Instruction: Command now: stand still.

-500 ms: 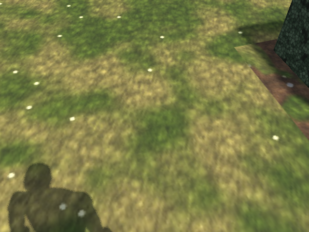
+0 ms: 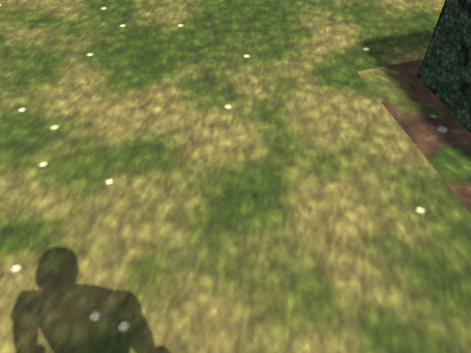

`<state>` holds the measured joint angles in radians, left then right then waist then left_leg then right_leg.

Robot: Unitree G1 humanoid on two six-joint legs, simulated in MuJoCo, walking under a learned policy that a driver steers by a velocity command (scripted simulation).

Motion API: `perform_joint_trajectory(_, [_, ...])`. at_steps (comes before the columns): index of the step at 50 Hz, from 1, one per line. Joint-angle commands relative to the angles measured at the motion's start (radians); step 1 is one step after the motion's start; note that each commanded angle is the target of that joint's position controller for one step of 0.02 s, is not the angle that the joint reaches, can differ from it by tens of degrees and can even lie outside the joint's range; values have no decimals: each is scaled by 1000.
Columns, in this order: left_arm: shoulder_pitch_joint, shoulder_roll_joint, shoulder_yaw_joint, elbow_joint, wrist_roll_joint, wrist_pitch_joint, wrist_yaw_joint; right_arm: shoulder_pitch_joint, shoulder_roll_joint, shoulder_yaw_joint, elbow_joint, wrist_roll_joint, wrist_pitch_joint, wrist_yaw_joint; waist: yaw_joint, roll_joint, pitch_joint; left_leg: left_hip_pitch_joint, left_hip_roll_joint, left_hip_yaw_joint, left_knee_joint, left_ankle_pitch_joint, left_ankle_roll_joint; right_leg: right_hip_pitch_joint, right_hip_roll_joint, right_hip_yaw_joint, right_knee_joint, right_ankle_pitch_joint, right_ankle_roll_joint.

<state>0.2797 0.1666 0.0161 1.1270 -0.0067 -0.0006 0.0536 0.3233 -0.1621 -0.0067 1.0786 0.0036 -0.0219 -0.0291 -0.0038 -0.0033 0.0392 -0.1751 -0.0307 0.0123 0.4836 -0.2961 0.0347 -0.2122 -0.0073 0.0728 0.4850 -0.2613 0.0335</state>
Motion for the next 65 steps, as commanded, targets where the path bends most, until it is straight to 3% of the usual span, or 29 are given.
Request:
perform_joint_trajectory(1, [72,86,14,-11,0,-1,3,84,-85,-14,-10,0,-4,-2,0,4,26,-37,49,-44,-95,199,12,5,-3,-11,-54,188,-30])
perform_joint_trajectory(44, [97,74,20,-16,0,-6,5,88,-78,-19,-14,2,-5,-4,1,4,39,-53,53,-51,-114,138,18,-7,-7,-14,-61,150,-25])
perform_joint_trajectory(45, [115,61,17,-7,1,-5,6,105,-72,-18,-4,1,-4,-6,1,12,13,-43,48,-49,-128,29,21,4,8,-32,-54,72,-27])
perform_joint_trajectory(46, [116,59,18,-6,-4,-5,7,111,-92,-25,-2,7,-1,-10,-5,31,25,-50,49,-65,-146,-149,37,-21,37,-64,-15,-50,-33])
perform_joint_trajectory(47, [105,63,21,-14,-8,-7,8,115,-131,-38,-6,16,1,-13,-14,73,49,-64,81,-121,-178,-343,71,-77,66,-101,55,-186,-43])
perform_joint_trajectory(49, [31,52,17,-62,-10,-32,0,168,-197,-61,-10,26,-9,-14,-50,178,116,-60,276,-388,-316,-595,182,-246,44,-123,258,-219,-62])
perform_joint_trajectory(50, [-5,55,17,-83,-15,-50,-9,164,-216,-70,-17,21,-19,-14,-56,185,158,-84,360,-502,-369,-578,234,-304,-3,-89,361,-199,-75])
perform_joint_trajectory(52, [-33,74,27,-108,-26,-78,-24,136,-192,-68,-36,8,-45,-10,-40,136,173,-5,405,-538,-376,-422,252,-451,-72,-31,496,-257,-100])
perform_joint_trajectory(54, [-28,86,33,-115,-32,-99,-36,85,-178,-66,-63,28,-53,-5,-16,98,127,37,340,-394,-352,-263,186,-401,-92,-41,342,-217,-114])
perform_joint_trajectory(56, [4,67,36,-97,-30,-108,-44,61,-203,-70,-73,36,-44,-1,10,106,80,-50,246,-233,-304,-169,147,-179,-32,-129,163,-132,-99])
perform_joint_trajectory(58, [142,65,50,-34,-28,-102,-49,62,-206,-69,-77,41,-33,3,66,84,43,-206,188,-161,-201,-191,136,101,50,-208,51,25,-70])
perform_joint_trajectory(59, [223,76,60,-9,-26,-95,-46,44,-196,-64,-86,39,-37,4,106,58,30,-267,160,-134,-109,-146,119,200,54,-192,19,24,-71])
perform_joint_trajectory(60, [335,134,78,3,-22,-96,-40,1,-139,-46,-107,31,-46,12,156,-101,4,-370,84,-31,207,-54,63,304,-111,50,-114,-86,-120])
perform_joint_trajectory(61, [438,263,97,-3,-13,-106,-46,3,-51,-26,-147,22,-68,14,152,-335,-47,-588,-21,18,547,-214,27,419,-356,526,-291,-216,-258])
perform_joint_trajectory(62, [394,232,81,-1,9,-124,-55,8,-77,-31,-158,46,-84,16,110,-247,-29,-672,18,-103,756,-227,52,343,-437,731,-360,-426,-333])
perform_joint_trajectory(63, [270,175,61,-39,1,-136,-62,-34,-123,-38,-176,57,-94,22,69,-132,65,-742,82,-126,816,-120,78,270,-410,624,-356,-451,-301])
perform_joint_trajectory(65, [119,139,39,-89,-2,-134,-76,-39,-155,-52,-162,31,-100,24,15,-64,80,-674,147,-100,730,67,78,183,-289,342,-360,-181,-220])
